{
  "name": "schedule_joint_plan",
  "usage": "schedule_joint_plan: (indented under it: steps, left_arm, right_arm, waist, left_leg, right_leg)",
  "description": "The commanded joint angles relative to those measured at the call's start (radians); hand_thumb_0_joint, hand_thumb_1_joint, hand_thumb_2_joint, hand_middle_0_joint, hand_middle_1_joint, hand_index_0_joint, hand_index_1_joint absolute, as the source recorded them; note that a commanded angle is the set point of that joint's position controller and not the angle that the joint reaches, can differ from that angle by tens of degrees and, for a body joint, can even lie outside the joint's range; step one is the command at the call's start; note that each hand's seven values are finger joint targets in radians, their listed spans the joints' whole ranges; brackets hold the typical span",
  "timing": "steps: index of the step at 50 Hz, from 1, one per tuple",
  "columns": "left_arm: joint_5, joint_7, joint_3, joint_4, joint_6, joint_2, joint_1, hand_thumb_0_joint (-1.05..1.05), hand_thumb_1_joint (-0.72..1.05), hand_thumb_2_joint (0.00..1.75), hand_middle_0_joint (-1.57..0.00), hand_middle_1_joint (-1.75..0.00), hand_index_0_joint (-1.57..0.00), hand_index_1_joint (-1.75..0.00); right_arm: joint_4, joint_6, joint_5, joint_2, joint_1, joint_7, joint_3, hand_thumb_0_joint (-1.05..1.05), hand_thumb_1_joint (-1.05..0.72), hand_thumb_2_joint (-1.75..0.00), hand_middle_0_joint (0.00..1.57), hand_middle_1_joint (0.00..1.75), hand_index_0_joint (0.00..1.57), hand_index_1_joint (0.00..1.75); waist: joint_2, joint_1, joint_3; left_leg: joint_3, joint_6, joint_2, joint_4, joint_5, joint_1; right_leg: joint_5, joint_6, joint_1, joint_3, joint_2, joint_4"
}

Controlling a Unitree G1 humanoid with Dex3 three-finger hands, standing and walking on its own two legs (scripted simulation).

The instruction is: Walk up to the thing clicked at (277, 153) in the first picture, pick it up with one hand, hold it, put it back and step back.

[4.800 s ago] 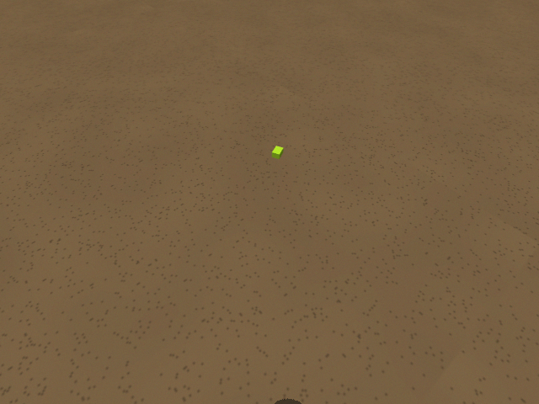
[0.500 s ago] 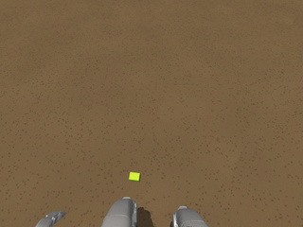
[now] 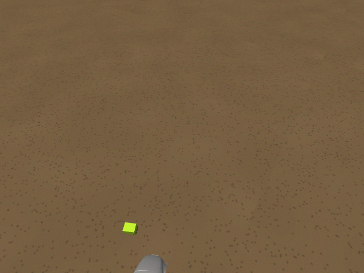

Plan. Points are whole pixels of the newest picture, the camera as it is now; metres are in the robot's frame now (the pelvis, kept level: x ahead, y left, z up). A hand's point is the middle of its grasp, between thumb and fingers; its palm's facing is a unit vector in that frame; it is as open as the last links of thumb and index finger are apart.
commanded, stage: walk up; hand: left
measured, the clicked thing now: (130, 228) +0.46 +0.31 -0.71
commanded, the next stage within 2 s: stand in 1.96 s
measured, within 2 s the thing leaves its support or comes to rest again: neither
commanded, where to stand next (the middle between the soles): +0.09 +0.06 m, yaw +2 degrees
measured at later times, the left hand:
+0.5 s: hand out of the picture +0.00 +0.35 -0.12, palm faces +0.05 -0.87 -0.49, open 7.4 cm
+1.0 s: hand out of the picture +0.12 +0.36 -0.11, palm faces +0.01 -0.92 -0.40, open 7.4 cm
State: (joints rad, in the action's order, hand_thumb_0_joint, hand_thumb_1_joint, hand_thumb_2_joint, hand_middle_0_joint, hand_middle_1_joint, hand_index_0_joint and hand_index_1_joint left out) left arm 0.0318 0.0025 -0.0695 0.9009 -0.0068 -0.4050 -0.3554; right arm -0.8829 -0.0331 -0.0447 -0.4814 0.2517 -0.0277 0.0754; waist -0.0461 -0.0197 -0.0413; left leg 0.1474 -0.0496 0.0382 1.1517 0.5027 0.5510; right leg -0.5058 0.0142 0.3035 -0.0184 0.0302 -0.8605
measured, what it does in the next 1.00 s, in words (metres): steps on the spot: left foot, then right foot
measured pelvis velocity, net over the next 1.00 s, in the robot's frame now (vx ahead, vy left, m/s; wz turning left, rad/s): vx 0.03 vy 0.09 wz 0.06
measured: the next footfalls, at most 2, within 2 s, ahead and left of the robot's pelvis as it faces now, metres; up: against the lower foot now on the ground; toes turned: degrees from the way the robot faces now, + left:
left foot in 0.42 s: +0.10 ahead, +0.16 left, +0.00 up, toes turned +3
right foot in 0.90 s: +0.11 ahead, -0.03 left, +0.00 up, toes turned +6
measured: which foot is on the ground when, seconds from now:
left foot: up 0.00-0.40, down 0.42-1.00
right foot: down 0.00-0.46, up 0.48-0.88, down 0.90-1.00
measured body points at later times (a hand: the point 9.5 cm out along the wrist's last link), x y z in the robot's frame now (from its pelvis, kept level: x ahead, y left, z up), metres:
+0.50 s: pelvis +0.03 +0.05 +0.01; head +0.10 +0.06 +0.45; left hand +0.00 +0.39 -0.09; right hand +0.20 -0.24 -0.11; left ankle +0.07 +0.15 -0.69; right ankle -0.02 -0.12 -0.66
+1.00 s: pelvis +0.03 +0.09 +0.03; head +0.08 +0.08 +0.48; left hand +0.12 +0.40 -0.08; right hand +0.13 -0.21 -0.10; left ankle +0.07 +0.16 -0.69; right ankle +0.07 -0.03 -0.69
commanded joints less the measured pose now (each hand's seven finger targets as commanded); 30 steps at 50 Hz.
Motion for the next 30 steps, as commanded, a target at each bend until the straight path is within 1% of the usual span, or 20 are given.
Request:
schedule_joint_plan:
  steps: [1, 3, 4, 5, 7, 10, 12, 14, 17, 19, 20, 21, 22, 23, 24, 25, 26, 27, 28, 30]
  left_arm:
    - [-0.014, -0.059, -0.093, -0.065, -0.093, -0.365, 0.037, 0.0, 0.9, 0.9, -0.2, -0.3, -0.2, -0.3]
    - [-0.017, -0.071, -0.082, -0.034, -0.102, -0.312, 0.01, 0.0, 0.9, 0.9, -0.2, -0.3, -0.2, -0.3]
    - [-0.015, -0.075, -0.076, -0.029, -0.105, -0.293, -0.012, 0.0, 0.9, 0.9, -0.2, -0.3, -0.2, -0.3]
    - [-0.018, -0.079, -0.07, -0.028, -0.108, -0.274, -0.036, 0.0, 0.9, 0.9, -0.2, -0.3, -0.2, -0.3]
    - [-0.018, -0.087, -0.066, -0.035, -0.107, -0.253, -0.071, 0.0, 0.9, 0.9, -0.2, -0.3, -0.2, -0.3]
    - [-0.012, -0.092, -0.075, -0.05, -0.099, -0.255, -0.124, 0.0, 0.9, 0.9, -0.2, -0.3, -0.2, -0.3]
    - [-0.009, -0.094, -0.079, -0.063, -0.095, -0.264, -0.154, 0.0, 0.9, 0.9, -0.2, -0.3, -0.2, -0.3]
    - [-0.013, -0.095, -0.082, -0.074, -0.09, -0.27, -0.179, 0.0, 0.9, 0.9, -0.2, -0.3, -0.2, -0.3]
    - [-0.015, -0.095, -0.082, -0.097, -0.086, -0.302, -0.173, 0.0, 0.9, 0.9, -0.2, -0.3, -0.2, -0.3]
    - [-0.016, -0.096, -0.081, -0.126, -0.083, -0.333, -0.114, 0.0, 0.9, 0.9, -0.2, -0.3, -0.2, -0.3]
    - [-0.02, -0.094, -0.073, -0.136, -0.08, -0.332, -0.085, 0.0, 0.9, 0.9, -0.2, -0.3, -0.2, -0.3]
    - [-0.026, -0.09, -0.062, -0.147, -0.078, -0.313, -0.056, 0.0, 0.9, 0.9, -0.2, -0.3, -0.2, -0.3]
    - [-0.03, -0.087, -0.034, -0.149, -0.078, -0.239, -0.105, 0.0, 0.9, 0.9, -0.2, -0.3, -0.2, -0.3]
    - [-0.04, -0.085, -0.011, -0.166, -0.083, -0.159, -0.14, 0.0, 0.9, 0.9, -0.2, -0.3, -0.2, -0.3]
    - [-0.036, -0.098, -0.026, -0.153, -0.072, -0.232, -0.071, 0.0, 0.9, 0.9, -0.2, -0.3, -0.2, -0.3]
    - [-0.028, -0.104, -0.023, -0.141, -0.065, -0.262, -0.029, 0.0, 0.9, 0.9, -0.2, -0.3, -0.2, -0.3]
    - [-0.03, -0.101, -0.021, -0.137, -0.06, -0.268, -0.016, 0.0, 0.9, 0.9, -0.2, -0.3, -0.2, -0.3]
    - [-0.039, -0.089, -0.022, -0.12, -0.057, -0.251, -0.054, 0.0, 0.9, 0.9, -0.2, -0.3, -0.2, -0.3]
    - [-0.042, -0.076, -0.022, -0.101, -0.055, -0.231, -0.068, 0.0, 0.9, 0.9, -0.2, -0.3, -0.2, -0.3]
    - [-0.042, -0.06, -0.021, -0.081, -0.051, -0.207, -0.058, 0.0, 0.9, 0.9, -0.2, -0.3, -0.2, -0.3]
  right_arm:
    - [0.074, 0.039, 0.028, -0.2, -0.066, 0.018, 0.058, 0.0, -0.9, -0.9, 0.2, 0.3, 0.2, 0.3]
    - [0.041, 0.017, 0.031, -0.158, 0.053, 0.037, 0.055, 0.0, -0.9, -0.9, 0.2, 0.3, 0.2, 0.3]
    - [0.046, 0.006, 0.023, -0.142, 0.055, 0.046, 0.057, 0.0, -0.9, -0.9, 0.2, 0.3, 0.2, 0.3]
    - [0.051, -0.004, 0.02, -0.135, 0.043, 0.052, 0.058, 0.0, -0.9, -0.9, 0.2, 0.3, 0.2, 0.3]
    - [0.085, -0.018, 0.012, -0.121, -0.007, 0.063, 0.06, 0.0, -0.9, -0.9, 0.2, 0.3, 0.2, 0.3]
    - [0.129, -0.023, 0.005, -0.106, -0.081, 0.073, 0.059, 0.0, -0.9, -0.9, 0.2, 0.3, 0.2, 0.3]
    - [0.149, -0.021, -0.001, -0.097, -0.131, 0.077, 0.057, 0.0, -0.9, -0.9, 0.2, 0.3, 0.2, 0.3]
    - [0.163, -0.018, -0.001, -0.089, -0.169, 0.081, 0.054, 0.0, -0.9, -0.9, 0.2, 0.3, 0.2, 0.3]
    - [0.177, -0.009, -0.002, -0.083, -0.199, 0.089, 0.053, 0.0, -0.9, -0.9, 0.2, 0.3, 0.2, 0.3]
    - [0.17, -0.003, 0.003, -0.093, -0.165, 0.093, 0.062, 0.0, -0.9, -0.9, 0.2, 0.3, 0.2, 0.3]
    - [0.151, 0.001, 0.006, -0.095, -0.117, 0.094, 0.068, 0.0, -0.9, -0.9, 0.2, 0.3, 0.2, 0.3]
    - [0.122, 0.012, 0.008, -0.103, -0.023, 0.091, 0.074, 0.0, -0.9, -0.9, 0.2, 0.3, 0.2, 0.3]
    - [0.09, 0.023, 0.003, -0.16, 0.082, 0.08, 0.096, 0.0, -0.9, -0.9, 0.2, 0.3, 0.2, 0.3]
    - [0.111, 0.031, -0.004, -0.228, 0.108, 0.069, 0.117, 0.0, -0.9, -0.9, 0.2, 0.3, 0.2, 0.3]
    - [0.111, 0.024, 0.034, -0.244, 0.122, 0.066, 0.116, 0.0, -0.9, -0.9, 0.2, 0.3, 0.2, 0.3]
    - [0.105, 0.019, 0.046, -0.238, 0.096, 0.064, 0.118, 0.0, -0.9, -0.9, 0.2, 0.3, 0.2, 0.3]
    - [0.127, 0.014, 0.045, -0.195, 0.05, 0.058, 0.102, 0.0, -0.9, -0.9, 0.2, 0.3, 0.2, 0.3]
    - [0.151, 0.02, 0.045, -0.149, -0.021, 0.05, 0.083, 0.0, -0.9, -0.9, 0.2, 0.3, 0.2, 0.3]
    - [0.148, 0.029, 0.043, -0.122, -0.047, 0.042, 0.067, 0.0, -0.9, -0.9, 0.2, 0.3, 0.2, 0.3]
    - [0.122, 0.049, 0.047, -0.123, -0.036, 0.037, 0.052, 0.0, -0.9, -0.9, 0.2, 0.3, 0.2, 0.3]
  waist:
    - [0.058, 0.024, -0.22]
    - [0.141, 0.056, -0.154]
    - [0.173, 0.053, -0.133]
    - [0.184, 0.046, -0.11]
    - [0.217, 0.028, -0.073]
    - [0.222, -0.015, -0.04]
    - [0.223, -0.04, -0.039]
    - [0.225, -0.061, -0.031]
    - [0.245, -0.06, -0.029]
    - [0.249, -0.028, -0.006]
    - [0.221, 0.002, 0.015]
    - [0.171, 0.064, 0.069]
    - [-0.003, 0.109, 0.145]
    - [-0.233, 0.111, 0.198]
    - [-0.18, 0.137, 0.212]
    - [-0.149, 0.124, 0.14]
    - [-0.075, 0.098, 0.048]
    - [-0.031, 0.052, 0.003]
    - [-0.024, 0.034, -0.04]
    - [-0.058, 0.029, -0.048]
  left_leg:
    - [0.109, 0.025, 0.011, 0.071, -0.176, 0.277]
    - [0.077, 0.03, -0.026, 0.025, -0.26, 0.168]
    - [0.07, 0.033, -0.03, 0.011, -0.276, 0.12]
    - [0.052, 0.034, -0.049, 0.005, -0.299, 0.1]
    - [0.027, 0.032, -0.068, -0.013, -0.325, 0.106]
    - [0.004, 0.036, -0.074, -0.108, -0.276, 0.141]
    - [-0.005, 0.037, -0.059, -0.168, -0.23, 0.145]
    - [-0.038, 0.029, -0.05, -0.245, -0.179, 0.143]
    - [-0.1, 0.016, -0.008, -0.337, -0.118, 0.07]
    - [-0.116, 0.002, 0.007, -0.388, -0.113, -0.055]
    - [-0.146, -0.007, -0.012, -0.456, -0.156, -0.175]
    - [-0.15, -0.035, -0.04, -0.592, -0.231, -0.364]
    - [-0.054, -0.073, -0.02, -0.65, -0.306, -0.561]
    - [0.293, -0.16, 0.2, -0.636, -0.512, -0.75]
    - [0.454, -0.264, 0.313, -0.722, -0.501, -0.663]
    - [0.472, -0.309, 0.349, -0.765, -0.409, -0.567]
    - [0.317, -0.261, 0.291, -0.782, -0.418, -0.433]
    - [0.194, -0.19, 0.221, -0.759, -0.442, -0.392]
    - [0.128, -0.133, 0.175, -0.75, -0.49, -0.332]
    - [0.084, -0.11, 0.148, -0.752, -0.602, -0.275]
  right_leg:
    - [0.113, -0.023, 0.002, -0.55, -0.339, 0.591]
    - [0.484, 0.021, -0.06, -0.321, -0.265, 0.478]
    - [0.593, 0.005, -0.06, -0.258, -0.252, 0.456]
    - [0.682, 0.017, -0.087, -0.195, -0.225, 0.441]
    - [0.771, 0.018, -0.145, -0.142, -0.213, 0.418]
    - [0.799, -0.027, -0.247, -0.147, -0.241, 0.38]
    - [0.799, -0.083, -0.276, -0.165, -0.276, 0.363]
    - [0.824, -0.114, -0.32, -0.168, -0.292, 0.332]
    - [0.83, -0.186, -0.286, -0.181, -0.331, 0.313]
    - [0.773, -0.206, -0.202, -0.181, -0.354, 0.287]
    - [0.728, -0.19, -0.135, -0.137, -0.326, 0.237]
    - [0.726, -0.148, -0.072, -0.062, -0.259, 0.092]
    - [0.586, -0.09, 0.044, -0.013, -0.187, -0.145]
    - [0.12, -0.021, 0.305, 0.034, -0.057, -0.338]
    - [-0.145, -0.039, 0.324, 0.021, -0.025, -0.382]
    - [-0.141, -0.052, 0.337, -0.016, -0.055, -0.429]
    - [-0.091, -0.052, 0.315, -0.047, -0.07, -0.448]
    - [-0.022, -0.057, 0.286, -0.067, -0.093, -0.402]
    - [0.025, -0.054, 0.266, -0.066, -0.104, -0.343]
    - [0.092, -0.043, 0.195, -0.03, -0.098, -0.265]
